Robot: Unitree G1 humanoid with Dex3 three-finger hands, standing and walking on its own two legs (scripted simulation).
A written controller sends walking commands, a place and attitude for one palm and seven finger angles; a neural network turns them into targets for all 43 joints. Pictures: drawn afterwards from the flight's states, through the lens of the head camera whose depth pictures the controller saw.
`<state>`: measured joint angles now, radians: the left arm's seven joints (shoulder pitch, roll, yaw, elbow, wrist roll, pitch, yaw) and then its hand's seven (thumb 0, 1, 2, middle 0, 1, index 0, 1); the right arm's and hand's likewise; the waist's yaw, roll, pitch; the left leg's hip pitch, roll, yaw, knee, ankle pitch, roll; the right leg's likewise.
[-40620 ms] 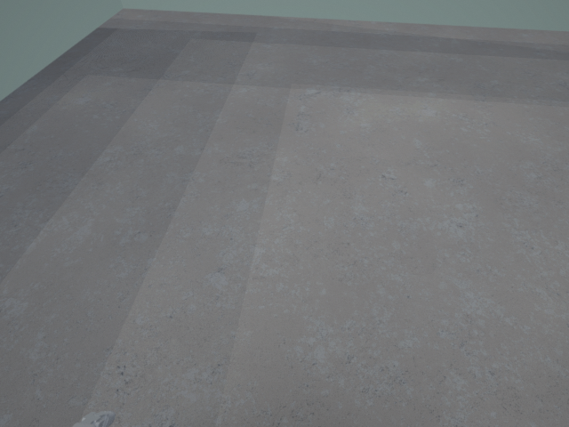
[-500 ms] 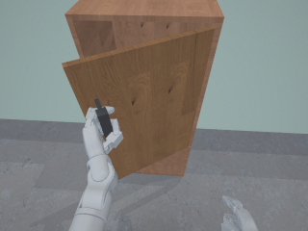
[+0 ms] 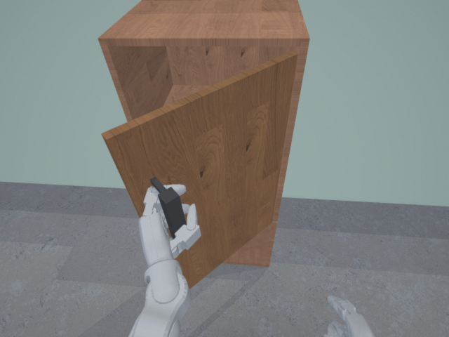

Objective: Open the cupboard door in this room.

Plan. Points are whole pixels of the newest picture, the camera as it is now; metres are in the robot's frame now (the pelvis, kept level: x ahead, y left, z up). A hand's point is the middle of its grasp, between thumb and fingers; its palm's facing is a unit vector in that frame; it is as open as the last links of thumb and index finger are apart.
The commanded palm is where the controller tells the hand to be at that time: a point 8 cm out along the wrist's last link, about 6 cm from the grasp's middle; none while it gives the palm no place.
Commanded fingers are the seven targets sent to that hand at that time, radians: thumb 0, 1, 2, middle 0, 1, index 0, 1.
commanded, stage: open thumb and fingers to let go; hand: left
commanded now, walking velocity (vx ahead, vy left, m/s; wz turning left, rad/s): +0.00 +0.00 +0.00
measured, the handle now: (168, 210) +0.32 +0.12 +0.08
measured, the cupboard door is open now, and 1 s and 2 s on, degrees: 46 46 46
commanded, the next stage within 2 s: slide the hand sideways off the handle in 0.64 s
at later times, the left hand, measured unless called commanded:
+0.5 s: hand (186, 222) +0.29 +0.08 +0.09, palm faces +0.31 -0.95 +0.01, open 14.1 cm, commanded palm +0.25 +0.12 +0.08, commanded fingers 0.00 -0.50 0.30 -0.19 -0.55 -0.19 -0.55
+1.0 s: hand (181, 242) +0.26 +0.08 +0.08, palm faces -0.17 -0.99 +0.02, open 16.0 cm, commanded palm +0.24 +0.13 +0.08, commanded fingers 0.00 -0.50 0.30 -0.15 -0.30 -0.15 -0.30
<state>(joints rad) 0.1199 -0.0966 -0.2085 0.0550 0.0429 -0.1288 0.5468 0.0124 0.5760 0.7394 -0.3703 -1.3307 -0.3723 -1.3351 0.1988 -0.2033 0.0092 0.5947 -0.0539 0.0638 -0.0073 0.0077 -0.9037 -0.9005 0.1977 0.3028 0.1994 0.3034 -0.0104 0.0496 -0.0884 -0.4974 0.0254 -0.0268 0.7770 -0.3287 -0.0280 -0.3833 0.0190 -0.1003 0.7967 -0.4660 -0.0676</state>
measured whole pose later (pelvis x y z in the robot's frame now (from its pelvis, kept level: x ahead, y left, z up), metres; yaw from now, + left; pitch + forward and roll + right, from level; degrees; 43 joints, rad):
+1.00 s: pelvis -0.01 +0.04 -0.01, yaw -1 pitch +3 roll -1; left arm 0.10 0.07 -0.22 0.04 -0.11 -0.18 0.04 -0.01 -0.50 0.30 -0.23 -0.38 -0.19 -0.38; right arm 0.23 -0.22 0.04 0.51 0.01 0.02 -0.02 0.01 -0.90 -0.90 0.20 0.30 0.20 0.30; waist -0.01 0.06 -0.07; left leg -0.55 0.00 0.00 0.83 -0.34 0.01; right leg -0.43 -0.01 -0.07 0.84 -0.46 -0.02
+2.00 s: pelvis +0.00 +0.02 -0.02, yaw -1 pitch +7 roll -1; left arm 0.59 0.19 0.05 -0.28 -0.27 -0.29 -0.22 -0.01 -0.50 0.30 -0.16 -0.30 -0.16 -0.31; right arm 0.27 -0.24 0.01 0.45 0.03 -0.08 -0.05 0.01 -0.90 -0.90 0.20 0.30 0.20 0.30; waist 0.01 0.06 -0.12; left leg -0.65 0.03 -0.03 0.95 -0.41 -0.02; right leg -0.52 0.02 -0.09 0.93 -0.53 -0.04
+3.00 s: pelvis +0.02 +0.05 +0.03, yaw -3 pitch -3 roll -1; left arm 0.54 0.32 0.20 -0.44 -0.06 -0.06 0.13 0.00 0.18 0.60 -0.18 -0.30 -0.19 -0.31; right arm 0.21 -0.22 0.06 0.59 0.00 -0.12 -0.09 0.01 -0.90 -0.90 0.20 0.30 0.20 0.30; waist 0.06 0.05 0.00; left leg -0.21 -0.01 0.04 0.50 -0.24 0.03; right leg -0.09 -0.01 -0.03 0.46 -0.32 0.00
